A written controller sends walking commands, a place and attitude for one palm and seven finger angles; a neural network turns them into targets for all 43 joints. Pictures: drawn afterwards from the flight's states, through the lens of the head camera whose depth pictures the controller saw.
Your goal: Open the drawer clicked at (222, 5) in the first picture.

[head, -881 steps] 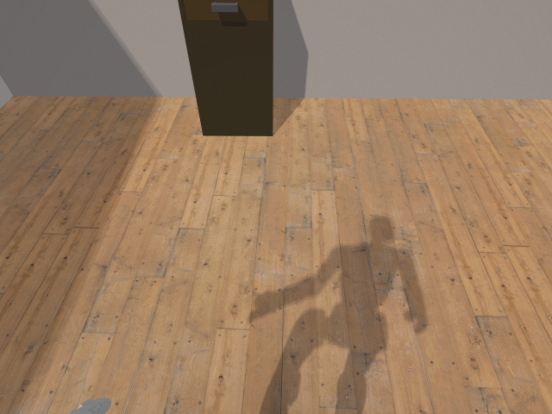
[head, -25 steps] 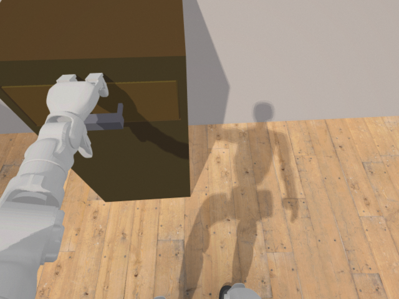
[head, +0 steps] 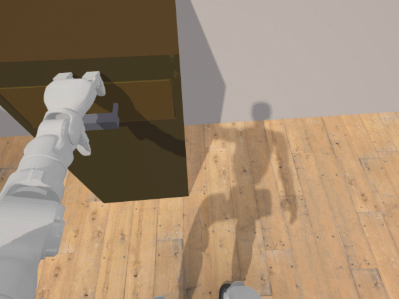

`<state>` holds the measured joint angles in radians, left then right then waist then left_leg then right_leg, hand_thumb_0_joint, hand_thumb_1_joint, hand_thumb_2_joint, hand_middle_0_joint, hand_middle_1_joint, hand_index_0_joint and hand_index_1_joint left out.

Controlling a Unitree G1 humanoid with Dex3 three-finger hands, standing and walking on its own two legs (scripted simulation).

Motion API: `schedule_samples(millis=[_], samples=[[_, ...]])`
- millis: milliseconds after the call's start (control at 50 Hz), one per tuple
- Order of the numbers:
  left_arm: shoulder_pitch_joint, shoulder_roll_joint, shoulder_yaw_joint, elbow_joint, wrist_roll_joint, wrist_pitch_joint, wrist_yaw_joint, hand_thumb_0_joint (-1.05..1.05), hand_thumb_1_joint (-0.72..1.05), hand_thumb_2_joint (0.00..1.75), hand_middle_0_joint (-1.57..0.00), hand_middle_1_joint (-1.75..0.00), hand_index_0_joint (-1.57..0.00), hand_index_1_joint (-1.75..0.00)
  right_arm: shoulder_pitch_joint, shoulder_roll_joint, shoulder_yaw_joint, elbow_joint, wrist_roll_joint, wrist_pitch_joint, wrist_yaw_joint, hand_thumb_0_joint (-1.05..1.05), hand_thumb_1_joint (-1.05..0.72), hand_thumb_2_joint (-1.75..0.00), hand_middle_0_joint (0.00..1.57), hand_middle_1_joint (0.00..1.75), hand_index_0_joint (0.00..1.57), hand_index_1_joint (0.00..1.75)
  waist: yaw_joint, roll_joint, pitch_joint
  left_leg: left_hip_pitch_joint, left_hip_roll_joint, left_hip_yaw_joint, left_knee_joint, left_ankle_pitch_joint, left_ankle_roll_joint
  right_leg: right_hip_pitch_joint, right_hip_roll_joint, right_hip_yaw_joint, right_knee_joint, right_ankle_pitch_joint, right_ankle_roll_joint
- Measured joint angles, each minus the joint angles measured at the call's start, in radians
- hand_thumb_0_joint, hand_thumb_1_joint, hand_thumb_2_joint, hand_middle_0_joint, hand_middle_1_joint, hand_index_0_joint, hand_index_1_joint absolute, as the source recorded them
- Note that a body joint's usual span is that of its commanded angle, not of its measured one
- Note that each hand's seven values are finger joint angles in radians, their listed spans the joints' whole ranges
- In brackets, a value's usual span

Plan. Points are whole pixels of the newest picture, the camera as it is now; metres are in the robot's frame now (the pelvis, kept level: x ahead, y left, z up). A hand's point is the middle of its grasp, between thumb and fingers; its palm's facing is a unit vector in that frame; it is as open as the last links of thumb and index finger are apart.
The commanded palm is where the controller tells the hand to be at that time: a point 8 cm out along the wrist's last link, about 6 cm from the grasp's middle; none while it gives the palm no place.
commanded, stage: lower the fingers behind the handle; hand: left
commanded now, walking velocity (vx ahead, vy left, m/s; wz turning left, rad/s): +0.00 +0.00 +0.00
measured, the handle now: (94, 114) +0.54 +0.23 -0.01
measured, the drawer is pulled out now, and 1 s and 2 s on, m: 0.00 0.00 0.00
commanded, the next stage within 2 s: lift the fingers back up to retry in 1.58 s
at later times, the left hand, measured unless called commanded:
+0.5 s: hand (85, 115) +0.49 +0.22 +0.04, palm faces -0.03 -0.01 -1.00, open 13.8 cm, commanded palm +0.48 +0.22 +0.06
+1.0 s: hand (90, 128) +0.50 +0.23 -0.01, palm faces -0.03 -0.02 -1.00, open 13.7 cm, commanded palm +0.49 +0.22 +0.03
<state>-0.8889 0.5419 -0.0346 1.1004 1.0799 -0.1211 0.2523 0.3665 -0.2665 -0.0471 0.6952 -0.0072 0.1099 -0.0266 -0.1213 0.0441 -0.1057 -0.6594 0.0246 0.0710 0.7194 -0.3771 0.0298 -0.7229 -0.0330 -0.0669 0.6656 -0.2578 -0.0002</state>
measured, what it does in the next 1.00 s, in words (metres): stands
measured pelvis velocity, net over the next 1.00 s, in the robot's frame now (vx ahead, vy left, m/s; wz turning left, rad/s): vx -0.02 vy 0.00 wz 0.01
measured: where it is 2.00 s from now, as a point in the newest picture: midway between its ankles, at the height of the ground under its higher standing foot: outside the picture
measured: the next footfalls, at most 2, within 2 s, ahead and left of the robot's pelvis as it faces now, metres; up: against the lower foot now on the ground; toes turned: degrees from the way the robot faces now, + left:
none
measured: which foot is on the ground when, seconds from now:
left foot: down 0.00-1.00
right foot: down 0.00-1.00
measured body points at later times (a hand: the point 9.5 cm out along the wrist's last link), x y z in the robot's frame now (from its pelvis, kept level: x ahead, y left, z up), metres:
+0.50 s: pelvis -0.01 +0.00 -0.01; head +0.10 -0.01 +0.43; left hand +0.49 +0.22 +0.09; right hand +0.00 -0.28 -0.13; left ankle -0.03 +0.10 -0.71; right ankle +0.03 -0.12 -0.71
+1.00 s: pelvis -0.02 +0.00 -0.03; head +0.12 +0.01 +0.40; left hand +0.49 +0.23 +0.04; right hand -0.04 -0.27 -0.15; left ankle -0.03 +0.10 -0.71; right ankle +0.03 -0.12 -0.71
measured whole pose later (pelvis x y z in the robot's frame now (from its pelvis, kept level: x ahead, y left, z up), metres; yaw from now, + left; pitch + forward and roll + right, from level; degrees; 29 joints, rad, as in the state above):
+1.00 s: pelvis -0.02 +0.00 -0.03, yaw +0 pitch +24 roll -2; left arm -0.94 0.55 -0.03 1.18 1.11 -0.11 0.39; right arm 0.39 -0.26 -0.03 0.74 -0.03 0.10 -0.01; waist -0.14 0.05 -0.14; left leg -0.92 0.03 0.05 0.93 -0.44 0.04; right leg -0.96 -0.04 -0.08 0.84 -0.31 0.00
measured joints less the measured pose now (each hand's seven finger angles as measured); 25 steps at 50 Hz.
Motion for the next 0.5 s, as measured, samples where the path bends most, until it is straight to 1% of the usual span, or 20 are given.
schedule_samples(millis=[140, 200, 500], samples=[[0.007, -0.003, 0.007, 0.004, 0.008, -0.005, 0.035, 0.00, -0.49, 0.30, -0.33, -1.22, -0.35, -1.21, 0.009, -0.007, 0.000, 0.015, -0.002, 0.003, 0.004, 0.00, -0.91, -0.90, 0.20, 0.30, 0.20, 0.30, 0.004, 0.001, -0.006, -0.010, 0.002, 0.001, 0.006, -0.004, -0.001, -0.012, 0.002, 0.001, 0.008, -0.004, -0.001], [0.002, -0.005, 0.002, 0.011, 0.005, -0.001, 0.045, 0.00, -0.49, 0.30, -0.33, -1.23, -0.34, -1.22, 0.008, -0.008, 0.001, 0.017, -0.001, 0.005, 0.005, 0.00, -0.91, -0.90, 0.20, 0.30, 0.20, 0.30, 0.005, 0.000, -0.009, -0.017, 0.002, 0.000, 0.011, -0.005, -0.002, -0.019, 0.002, 0.001, 0.013, -0.006, -0.002], [-0.049, -0.003, -0.011, 0.048, 0.008, 0.024, 0.059, 0.00, -0.49, 0.30, -0.32, -1.21, -0.29, -1.27, -0.012, -0.011, 0.014, -0.005, 0.004, -0.002, 0.006, 0.00, -0.91, -0.90, 0.20, 0.30, 0.20, 0.30, -0.001, -0.010, -0.023, -0.087, 0.005, -0.006, 0.069, -0.014, -0.004, -0.085, 0.001, -0.003, 0.066, -0.014, -0.006]])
